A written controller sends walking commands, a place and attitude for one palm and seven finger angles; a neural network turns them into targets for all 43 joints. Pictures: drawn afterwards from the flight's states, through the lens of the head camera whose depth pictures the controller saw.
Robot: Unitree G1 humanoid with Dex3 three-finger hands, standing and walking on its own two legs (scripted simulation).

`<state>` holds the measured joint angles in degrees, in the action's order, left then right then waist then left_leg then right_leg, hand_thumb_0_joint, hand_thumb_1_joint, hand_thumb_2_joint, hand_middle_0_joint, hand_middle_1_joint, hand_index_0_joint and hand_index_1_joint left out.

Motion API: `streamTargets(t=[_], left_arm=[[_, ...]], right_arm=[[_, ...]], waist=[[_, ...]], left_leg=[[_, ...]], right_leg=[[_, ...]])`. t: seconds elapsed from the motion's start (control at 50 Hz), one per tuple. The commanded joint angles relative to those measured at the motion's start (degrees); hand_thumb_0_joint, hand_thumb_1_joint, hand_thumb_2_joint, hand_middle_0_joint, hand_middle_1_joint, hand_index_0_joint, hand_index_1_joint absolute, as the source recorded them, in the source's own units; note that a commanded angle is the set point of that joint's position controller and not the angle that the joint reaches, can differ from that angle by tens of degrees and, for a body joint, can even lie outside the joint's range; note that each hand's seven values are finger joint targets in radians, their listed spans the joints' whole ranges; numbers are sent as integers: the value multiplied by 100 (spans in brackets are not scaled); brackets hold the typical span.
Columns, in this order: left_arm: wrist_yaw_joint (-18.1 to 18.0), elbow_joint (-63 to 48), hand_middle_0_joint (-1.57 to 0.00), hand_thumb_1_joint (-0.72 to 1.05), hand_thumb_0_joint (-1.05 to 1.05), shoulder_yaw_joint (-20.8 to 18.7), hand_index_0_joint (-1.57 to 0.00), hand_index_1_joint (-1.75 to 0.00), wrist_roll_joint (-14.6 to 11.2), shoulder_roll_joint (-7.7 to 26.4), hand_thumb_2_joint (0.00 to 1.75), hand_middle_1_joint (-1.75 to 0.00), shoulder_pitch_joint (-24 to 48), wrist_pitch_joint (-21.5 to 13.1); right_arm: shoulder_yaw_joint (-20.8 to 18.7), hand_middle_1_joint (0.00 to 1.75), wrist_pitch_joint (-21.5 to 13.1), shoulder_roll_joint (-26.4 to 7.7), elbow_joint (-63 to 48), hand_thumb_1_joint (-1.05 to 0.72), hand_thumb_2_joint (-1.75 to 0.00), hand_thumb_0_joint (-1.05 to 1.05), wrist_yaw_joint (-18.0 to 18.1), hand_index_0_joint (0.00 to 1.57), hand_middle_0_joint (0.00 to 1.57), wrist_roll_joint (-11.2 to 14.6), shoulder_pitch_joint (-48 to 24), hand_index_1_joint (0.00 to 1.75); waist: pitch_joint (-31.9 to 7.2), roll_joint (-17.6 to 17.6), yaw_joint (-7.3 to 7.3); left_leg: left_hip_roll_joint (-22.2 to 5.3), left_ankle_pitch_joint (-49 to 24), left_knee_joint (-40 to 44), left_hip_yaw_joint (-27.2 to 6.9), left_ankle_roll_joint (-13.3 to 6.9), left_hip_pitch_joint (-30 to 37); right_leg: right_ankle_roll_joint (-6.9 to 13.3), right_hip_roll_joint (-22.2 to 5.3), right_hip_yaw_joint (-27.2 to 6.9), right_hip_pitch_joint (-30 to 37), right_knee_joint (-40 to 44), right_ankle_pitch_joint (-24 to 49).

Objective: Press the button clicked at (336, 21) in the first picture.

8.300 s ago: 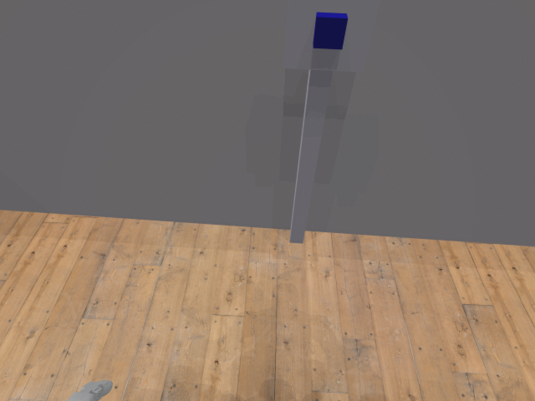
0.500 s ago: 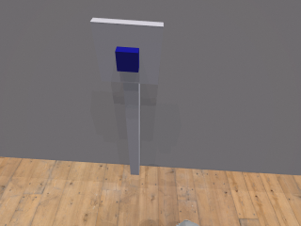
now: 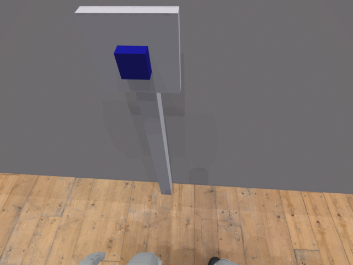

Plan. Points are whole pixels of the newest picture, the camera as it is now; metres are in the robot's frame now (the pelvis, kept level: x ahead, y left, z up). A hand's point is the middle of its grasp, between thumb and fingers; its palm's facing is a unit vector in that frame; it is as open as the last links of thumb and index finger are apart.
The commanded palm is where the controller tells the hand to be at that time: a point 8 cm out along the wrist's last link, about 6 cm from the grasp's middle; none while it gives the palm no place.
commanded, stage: come to a stop and stand still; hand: left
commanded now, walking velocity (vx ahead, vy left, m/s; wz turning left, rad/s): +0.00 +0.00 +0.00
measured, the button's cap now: (134, 62) +0.50 +0.13 +0.18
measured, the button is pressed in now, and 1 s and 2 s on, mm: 0 0 0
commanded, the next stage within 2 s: look again from close up in 1.10 s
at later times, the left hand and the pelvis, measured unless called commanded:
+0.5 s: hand out of the picture -0.06 +0.25 -0.17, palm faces -0.01 -0.98 -0.20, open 7.4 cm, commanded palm none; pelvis -0.04 +0.07 +0.01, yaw -2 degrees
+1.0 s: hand out of the picture -0.10 +0.20 -0.17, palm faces -0.01 -0.99 -0.15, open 7.3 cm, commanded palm none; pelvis -0.08 +0.05 +0.01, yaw -2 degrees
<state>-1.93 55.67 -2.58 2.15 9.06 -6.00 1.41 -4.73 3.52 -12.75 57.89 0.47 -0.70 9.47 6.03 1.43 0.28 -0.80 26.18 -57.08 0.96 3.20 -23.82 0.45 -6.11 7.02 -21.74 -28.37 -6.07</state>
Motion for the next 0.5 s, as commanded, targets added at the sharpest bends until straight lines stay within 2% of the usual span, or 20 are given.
streamTargets(t=[0.0, 0.04, 0.06, 0.08, 0.1, 0.12, 0.14, 0.16, 0.18, 0.2, 0.24, 0.28, 0.3, 0.34, 0.36, 0.38, 0.4, 0.44, 0.46, 0.48], left_arm=[[-58, -338, -20, 90, 0, -325, -20, -30, 42, 1291, 90, -30, -214, -10], [-25, -333, -20, 90, 0, -324, -20, -30, 14, 1304, 90, -30, -167, 50], [-5, -336, -20, 90, 0, -305, -20, -30, -31, 1234, 90, -30, -161, 88], [20, -363, -20, 90, 0, -232, -20, -30, -83, 989, 90, -30, -284, 139], [35, -455, -20, 90, 0, -181, -20, -30, -146, 602, 90, -30, -334, 190], [21, -462, -20, 90, 0, -209, -20, -30, -114, 702, 90, -30, -226, 234], [44, -328, -20, 90, 0, -248, -20, -30, -72, 792, 90, -30, -361, 282], [66, -186, -20, 90, 0, -279, -20, -30, -36, 808, 90, -30, -535, 291], [102, -102, -20, 90, 0, -287, -20, -30, -43, 755, 90, -30, -802, 257], [98, 16, -20, 90, 0, -265, -20, -30, -44, 775, 90, -30, -1039, 212], [81, 143, -20, 90, 0, -190, -20, -30, -63, 739, 90, -30, -1177, 125], [83, 148, -20, 90, 0, -118, -20, -30, -90, 673, 90, -30, -1027, 58], [68, 133, -20, 90, 0, -65, -20, -30, -101, 622, 90, -30, -956, 27], [46, 152, -20, 90, 0, 8, -20, -30, -126, 549, 90, -30, -818, 2], [37, 180, -20, 90, 0, 45, -20, -30, -144, 489, 90, -30, -836, -9], [24, 262, -20, 90, 0, 58, -20, -30, -155, 490, 90, -30, -862, -16], [12, 345, -20, 90, 0, 82, -20, -30, -169, 427, 90, -30, -1020, -31], [-28, 605, -20, 90, 0, 111, -20, -30, -175, 432, 90, -30, -1405, -89], [-53, 731, -20, 90, 0, 119, -20, -30, -174, 487, 90, -30, -1504, -122], [-78, 767, -20, 90, 0, 124, -20, -30, -167, 565, 90, -30, -1516, -148]], right_arm=[[24, 30, -84, -71, -188, -90, -90, 0, -49, 20, 20, -10, 867, 30], [47, 30, -142, -97, -130, -90, -90, 0, -45, 20, 20, -7, 1141, 30], [46, 30, -170, -158, -66, -90, -90, 0, -34, 20, 20, -10, 1401, 30], [9, 30, -206, -412, -115, -90, -90, 0, -30, 20, 20, -36, 1385, 30], [-86, 30, -215, -901, -317, -90, -90, 0, -21, 20, 20, -103, 1088, 30], [-46, 30, -182, -1039, -598, -90, -90, 0, 25, 20, 20, -116, 444, 30], [20, 30, -209, -867, -644, -90, -90, 0, 86, 20, 20, -126, 10, 30], [66, 30, -223, -745, -625, -90, -90, 0, 119, 20, 20, -129, -226, 30], [115, 30, -255, -616, -614, -90, -90, 0, 140, 20, 20, -86, -263, 30], [136, 30, -291, -603, -619, -90, -90, 0, 141, 20, 20, -78, -277, 30], [168, 30, -358, -498, -471, -90, -90, 0, 158, 20, 20, -30, 65, 30], [184, 30, -401, -352, -244, -90, -90, 0, 202, 20, 20, 14, 475, 30], [185, 30, -431, -353, -173, -90, -90, 0, 223, 20, 20, -5, 689, 30], [184, 30, -448, -329, 7, -90, -90, 0, 247, 20, 20, -9, 954, 30], [178, 30, -444, -386, 69, -90, -90, 0, 246, 20, 20, -14, 1002, 30], [175, 30, -439, -369, 146, -90, -90, 0, 237, 20, 20, -5, 1054, 30], [179, 30, -439, -407, 201, -90, -90, 0, 230, 20, 20, 1, 1067, 30], [212, 30, -447, -342, 303, -90, -90, 0, 218, 20, 20, 56, 1010, 30], [241, 30, -462, -217, 331, -90, -90, 0, 209, 20, 20, 85, 1000, 30], [265, 30, -464, -102, 350, -90, -90, 0, 182, 20, 20, 106, 918, 30]], waist=[[-1100, -1438, 26], [-975, -1402, -129], [-962, -1138, -259], [-742, -19, -256], [-217, 1816, -280], [212, 1666, -163], [226, 1428, 31], [189, 1205, 185], [53, 868, 266], [-10, 732, 326], [-433, 519, 209], [-575, 390, 32], [-727, 516, -51], [-909, 588, -204], [-995, 650, -222], [-963, 545, -241], [-1080, 577, -184], [-1196, 329, -39], [-1096, 101, -40], [-965, -155, -46]], left_leg=[[-55, 7, 1045, 104, -107, 662], [28, -491, 2209, 292, -168, 1332], [3, -899, 2999, 263, -200, 1849], [-421, -406, 3700, -429, -287, 1813], [-1668, 700, 4830, -2060, -610, 678], [-1992, 968, 5258, -2302, -896, -711], [-1700, 668, 5302, -1868, -819, -953], [-1355, 196, 5026, -1384, -740, -782], [-1226, -3, 4854, -1131, -800, -554], [-1058, -439, 4700, -884, -806, -121], [-930, -1206, 4468, -689, -872, 970], [-1038, -2139, 4325, -751, -1031, 1806], [-1146, -2858, 4206, -905, -1108, 2215], [-1310, -3867, 4046, -1046, -1247, 2616], [-1360, -4247, 3955, -1061, -1294, 2742], [-1337, -4593, 3893, -1079, -1287, 2758], [-1271, -4807, 3820, -1043, -1224, 2827], [-1068, -4433, 3649, -887, -969, 2512], [-891, -3829, 3601, -763, -750, 1967], [-687, -3208, 3600, -580, -574, 1625]], right_leg=[[803, -1222, -1309, 615, 1228, -536], [554, -986, -1259, 120, 1116, -1222], [347, -823, -1155, -266, 811, -1741], [100, -348, -849, -814, -66, -2221], [-188, 415, -244, -1168, -1530, -2415], [-126, 419, -853, -654, -2236, -2178], [-131, 384, -1146, -382, -2683, -1812], [-129, 491, -1149, -355, -3145, -1568], [-123, 567, -1067, -366, -3481, -1447], [-172, 590, -1028, -567, -3655, -1317], [-258, 543, -964, -777, -3405, -1223], [-295, 429, -873, -830, -2738, -1318], [-322, 384, -864, -810, -2309, -1536], [-302, 326, -756, -379, -1483, -1930], [-286, 325, -717, -145, -1012, -2099], [-262, 359, -667, 86, -598, -2022], [-244, 382, -638, 301, -187, -1800], [-183, 323, -620, 1073, 841, -726], [-91, 139, -822, 1598, 1081, -40], [38, -130, -1095, 1729, 1016, 398]])
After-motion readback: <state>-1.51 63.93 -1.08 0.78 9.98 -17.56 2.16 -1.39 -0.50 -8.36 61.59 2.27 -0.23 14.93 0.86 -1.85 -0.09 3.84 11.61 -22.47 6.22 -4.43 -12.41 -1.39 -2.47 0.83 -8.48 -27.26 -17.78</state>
